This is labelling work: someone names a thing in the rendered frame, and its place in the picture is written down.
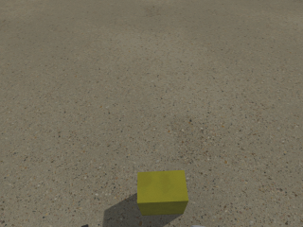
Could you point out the carton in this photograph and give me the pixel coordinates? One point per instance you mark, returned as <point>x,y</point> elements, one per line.
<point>162,192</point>

